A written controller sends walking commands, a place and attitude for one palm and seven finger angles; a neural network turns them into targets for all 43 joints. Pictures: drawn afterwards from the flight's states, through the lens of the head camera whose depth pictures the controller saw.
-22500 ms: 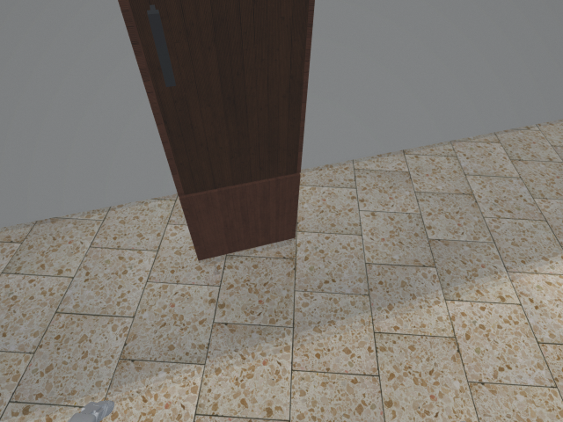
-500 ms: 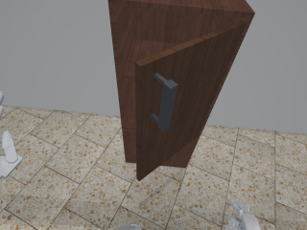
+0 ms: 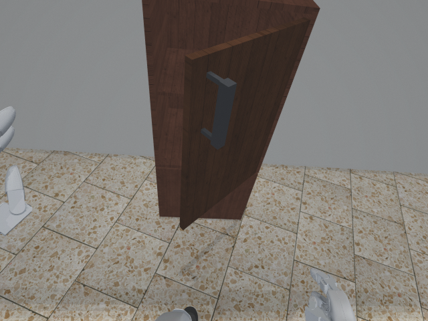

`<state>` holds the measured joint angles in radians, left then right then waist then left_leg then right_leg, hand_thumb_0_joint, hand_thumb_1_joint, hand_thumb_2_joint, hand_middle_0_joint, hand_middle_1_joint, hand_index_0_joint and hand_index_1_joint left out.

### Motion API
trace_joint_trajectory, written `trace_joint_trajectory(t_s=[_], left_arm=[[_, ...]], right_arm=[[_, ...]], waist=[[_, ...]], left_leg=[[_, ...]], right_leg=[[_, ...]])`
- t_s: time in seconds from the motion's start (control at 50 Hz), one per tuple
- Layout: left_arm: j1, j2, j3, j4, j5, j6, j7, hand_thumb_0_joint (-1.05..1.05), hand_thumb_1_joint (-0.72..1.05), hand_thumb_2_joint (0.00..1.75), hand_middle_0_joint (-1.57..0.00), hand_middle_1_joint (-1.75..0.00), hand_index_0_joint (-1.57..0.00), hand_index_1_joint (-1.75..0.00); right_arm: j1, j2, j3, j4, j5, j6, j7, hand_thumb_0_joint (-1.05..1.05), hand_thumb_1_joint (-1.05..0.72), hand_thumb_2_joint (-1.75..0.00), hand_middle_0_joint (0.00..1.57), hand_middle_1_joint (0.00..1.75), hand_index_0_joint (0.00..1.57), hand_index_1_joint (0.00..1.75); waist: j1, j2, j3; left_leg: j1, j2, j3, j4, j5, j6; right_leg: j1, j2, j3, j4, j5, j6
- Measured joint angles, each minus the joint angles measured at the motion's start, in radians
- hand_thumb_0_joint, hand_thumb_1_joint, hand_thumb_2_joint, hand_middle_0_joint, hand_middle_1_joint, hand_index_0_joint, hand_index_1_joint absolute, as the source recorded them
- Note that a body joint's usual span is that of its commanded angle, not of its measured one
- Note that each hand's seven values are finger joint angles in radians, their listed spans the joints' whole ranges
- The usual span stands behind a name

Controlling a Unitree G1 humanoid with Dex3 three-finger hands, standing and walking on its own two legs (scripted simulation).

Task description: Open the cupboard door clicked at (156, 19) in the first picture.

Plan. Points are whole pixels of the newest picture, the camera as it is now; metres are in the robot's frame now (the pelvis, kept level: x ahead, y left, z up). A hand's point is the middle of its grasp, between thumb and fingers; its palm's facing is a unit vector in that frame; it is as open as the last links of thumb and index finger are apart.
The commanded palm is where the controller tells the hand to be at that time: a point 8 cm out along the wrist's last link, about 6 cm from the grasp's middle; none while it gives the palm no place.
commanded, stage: stop stepping back and stand still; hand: left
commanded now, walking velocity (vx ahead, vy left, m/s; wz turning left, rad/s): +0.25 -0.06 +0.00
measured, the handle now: (215, 111) +0.47 +0.05 +0.16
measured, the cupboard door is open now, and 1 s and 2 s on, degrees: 44 44 44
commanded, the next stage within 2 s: none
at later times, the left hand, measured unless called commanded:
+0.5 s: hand out of the picture +0.07 +0.31 +0.21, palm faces +0.44 -0.81 -0.39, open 7.5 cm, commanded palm +0.00 +0.36 +0.20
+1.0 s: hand out of the picture +0.11 +0.27 +0.20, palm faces +0.42 -0.78 -0.47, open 7.4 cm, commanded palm +0.05 +0.32 +0.20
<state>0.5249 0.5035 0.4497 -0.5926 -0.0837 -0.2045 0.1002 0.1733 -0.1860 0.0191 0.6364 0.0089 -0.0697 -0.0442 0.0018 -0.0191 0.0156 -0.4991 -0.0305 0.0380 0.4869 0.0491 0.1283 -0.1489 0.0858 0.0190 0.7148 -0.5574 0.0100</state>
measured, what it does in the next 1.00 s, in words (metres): steps on the spot: left foot, then right foot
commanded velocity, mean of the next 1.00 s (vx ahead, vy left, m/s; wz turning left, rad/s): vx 0.14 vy -0.06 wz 0.00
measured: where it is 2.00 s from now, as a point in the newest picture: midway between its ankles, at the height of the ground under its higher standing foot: outside the picture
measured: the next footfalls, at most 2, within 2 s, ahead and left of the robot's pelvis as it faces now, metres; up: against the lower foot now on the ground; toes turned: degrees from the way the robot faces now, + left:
left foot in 0.34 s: -0.10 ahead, +0.16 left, +0.00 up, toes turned +2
right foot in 0.74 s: -0.09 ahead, -0.06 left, +0.00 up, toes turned -2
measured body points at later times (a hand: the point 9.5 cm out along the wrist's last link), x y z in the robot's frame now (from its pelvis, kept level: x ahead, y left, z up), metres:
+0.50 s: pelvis -0.13 +0.05 +0.02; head -0.14 +0.09 +0.47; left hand +0.04 +0.35 +0.23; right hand +0.02 -0.17 -0.05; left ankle -0.14 +0.16 -0.71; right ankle -0.09 -0.05 -0.64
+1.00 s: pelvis -0.09 +0.02 +0.01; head -0.08 +0.03 +0.46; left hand +0.08 +0.31 +0.22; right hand +0.08 -0.23 -0.06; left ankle -0.06 +0.15 -0.72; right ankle -0.13 -0.06 -0.71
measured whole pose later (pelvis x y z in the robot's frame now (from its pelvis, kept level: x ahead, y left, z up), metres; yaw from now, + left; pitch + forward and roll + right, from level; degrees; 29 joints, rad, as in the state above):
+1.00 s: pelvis -0.09 +0.02 +0.01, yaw +1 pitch -3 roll +0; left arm 0.58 0.41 0.42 -0.56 -0.04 -0.23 0.15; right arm 0.19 -0.24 -0.04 0.63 0.01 -0.09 -0.07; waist -0.01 -0.01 0.05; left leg -0.27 0.02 0.01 0.57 -0.23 0.00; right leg -0.14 0.03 -0.08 0.57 -0.39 -0.05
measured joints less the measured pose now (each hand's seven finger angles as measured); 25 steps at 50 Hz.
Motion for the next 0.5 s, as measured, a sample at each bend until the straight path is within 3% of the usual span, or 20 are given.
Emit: trace_joint_trajectory(t_s=[0.02, 0.06, 0.1, 0.12, 0.14, 0.16, 0.2, 0.24, 0.3, 0.34, 0.36, 0.4, 0.46, 0.5], left_arm=[[-0.024, 0.000, 0.003, 0.021, 0.000, 0.008, 0.003, 0.02, 0.88, 0.90, -0.22, -0.30, -0.21, -0.30], [-0.053, -0.007, 0.007, 0.058, -0.003, 0.032, 0.015, 0.02, 0.89, 0.90, -0.22, -0.30, -0.21, -0.30], [-0.041, -0.014, 0.010, 0.073, -0.004, 0.052, 0.023, 0.02, 0.89, 0.90, -0.22, -0.30, -0.21, -0.30], [-0.014, -0.008, 0.017, 0.062, -0.001, 0.059, 0.026, 0.02, 0.89, 0.90, -0.22, -0.30, -0.21, -0.30], [0.018, -0.011, 0.017, 0.045, 0.004, 0.063, 0.026, 0.02, 0.89, 0.90, -0.22, -0.30, -0.21, -0.30], [0.057, -0.020, 0.014, 0.021, 0.010, 0.067, 0.023, 0.02, 0.89, 0.90, -0.21, -0.30, -0.21, -0.30], [0.118, -0.045, 0.003, -0.011, 0.019, 0.069, 0.009, 0.02, 0.89, 0.90, -0.21, -0.30, -0.21, -0.30], [0.119, -0.064, -0.006, 0.005, 0.033, 0.058, 0.008, 0.02, 0.89, 0.90, -0.22, -0.30, -0.21, -0.30], [0.017, -0.102, -0.017, 0.084, 0.059, 0.040, 0.037, 0.01, 0.88, 0.90, -0.22, -0.30, -0.21, -0.30], [-0.079, -0.132, -0.032, 0.115, 0.061, 0.038, 0.064, 0.01, 0.89, 0.90, -0.21, -0.30, -0.21, -0.30], [-0.131, -0.135, -0.037, 0.128, 0.062, 0.038, 0.074, 0.02, 0.89, 0.90, -0.21, -0.30, -0.21, -0.30], [-0.180, -0.129, -0.034, 0.146, 0.072, 0.036, 0.080, 0.02, 0.89, 0.90, -0.21, -0.30, -0.20, -0.30], [-0.098, -0.084, -0.016, 0.093, 0.066, 0.029, 0.056, 0.02, 0.89, 0.90, -0.21, -0.30, -0.20, -0.30], [-0.024, -0.061, -0.017, 0.033, 0.063, 0.009, 0.041, 0.02, 0.89, 0.90, -0.21, -0.30, -0.20, -0.30]], right_arm=[[0.002, -0.002, -0.002, -0.001, -0.003, -0.004, -0.001, 0.01, -0.90, -0.90, 0.20, 0.30, 0.20, 0.30], [0.008, -0.004, -0.007, -0.007, -0.009, -0.010, -0.002, 0.01, -0.90, -0.90, 0.20, 0.30, 0.20, 0.30], [0.025, -0.005, -0.012, -0.023, -0.007, -0.007, 0.002, 0.01, -0.90, -0.90, 0.20, 0.30, 0.20, 0.30], [0.035, -0.007, -0.014, -0.037, 0.000, -0.004, 0.005, 0.01, -0.90, -0.90, 0.20, 0.30, 0.20, 0.30], [0.042, -0.011, -0.018, -0.038, 0.005, 0.002, 0.008, 0.01, -0.90, -0.90, 0.20, 0.30, 0.20, 0.30], [0.050, -0.015, -0.022, -0.028, 0.003, 0.013, 0.010, 0.01, -0.90, -0.90, 0.20, 0.30, 0.20, 0.30], [0.080, -0.017, -0.031, 0.010, -0.001, 0.034, 0.011, 0.01, -0.90, -0.90, 0.20, 0.30, 0.20, 0.30], [0.119, -0.009, -0.028, 0.041, -0.006, 0.041, -0.003, 0.01, -0.90, -0.90, 0.20, 0.30, 0.20, 0.30], [0.146, -0.012, -0.021, 0.059, -0.019, 0.009, -0.028, 0.01, -0.90, -0.90, 0.20, 0.30, 0.20, 0.30], [0.139, -0.044, -0.021, 0.033, -0.017, -0.030, -0.041, 0.01, -0.90, -0.90, 0.20, 0.30, 0.20, 0.30], [0.119, -0.047, -0.029, 0.026, -0.017, -0.046, -0.045, 0.01, -0.90, -0.90, 0.20, 0.30, 0.20, 0.30], [0.077, -0.025, -0.032, 0.024, -0.015, -0.059, -0.037, 0.01, -0.90, -0.90, 0.20, 0.30, 0.20, 0.30], [0.075, 0.029, -0.021, 0.008, -0.013, -0.069, 0.000, 0.01, -0.90, -0.90, 0.20, 0.30, 0.20, 0.30], [0.097, 0.056, -0.009, -0.001, -0.006, -0.069, 0.021, 0.01, -0.90, -0.90, 0.20, 0.30, 0.20, 0.30]], waist=[[-0.008, 0.001, 0.007], [-0.029, 0.011, 0.014], [-0.047, 0.019, 0.007], [-0.052, 0.011, -0.001], [-0.046, 0.009, -0.005], [-0.034, 0.003, -0.017], [-0.003, -0.018, -0.071], [0.028, -0.046, -0.131], [0.052, -0.073, -0.161], [0.037, -0.045, -0.128], [0.020, -0.049, -0.095], [0.012, -0.070, -0.032], [-0.035, -0.070, -0.031], [-0.053, -0.065, -0.040]], left_leg=[[0.016, -0.005, -0.003, -0.027, 0.005, -0.009], [0.046, -0.012, -0.019, -0.100, 0.008, -0.061], [0.046, -0.017, -0.013, -0.131, -0.077, -0.118], [0.007, -0.027, 0.002, -0.071, -0.197, -0.144], [-0.045, -0.037, -0.010, 0.085, -0.292, -0.158], [-0.097, -0.049, -0.026, 0.286, -0.329, -0.166], [-0.149, -0.052, -0.038, 0.624, -0.339, -0.170], [-0.099, -0.014, -0.035, 0.710, -0.364, -0.159], [0.096, 0.048, -0.036, 0.450, -0.451, -0.115], [0.256, 0.078, -0.054, 0.150, -0.460, -0.095], [0.262, 0.062, -0.060, 0.118, -0.453, -0.111], [0.265, 0.029, -0.039, 0.141, -0.429, -0.114], [0.287, 0.028, -0.030, 0.093, -0.385, -0.106], [0.303, 0.035, -0.038, 0.038, -0.351, -0.107]], right_leg=[[-0.028, 0.008, 0.004, 0.051, -0.034, -0.011], [-0.058, 0.028, -0.015, 0.076, -0.049, -0.034], [-0.046, 0.037, -0.050, -0.023, -0.052, -0.056], [-0.037, 0.024, -0.058, -0.106, -0.023, -0.070], [-0.050, 0.012, -0.062, -0.126, 0.079, -0.075], [-0.067, -0.004, -0.063, -0.128, 0.175, -0.072], [-0.098, -0.035, -0.065, -0.129, 0.244, -0.066], [-0.113, -0.062, -0.070, -0.163, 0.226, -0.042], [-0.146, -0.093, -0.082, -0.190, 0.212, -0.048], [-0.190, -0.100, -0.098, -0.131, 0.208, -0.037], [-0.229, -0.111, -0.082, -0.052, 0.161, -0.028], [-0.299, -0.102, -0.025, 0.146, 0.117, -0.018], [-0.380, -0.064, -0.028, 0.367, 0.155, -0.004], [-0.397, -0.056, -0.050, 0.389, 0.218, 0.004]])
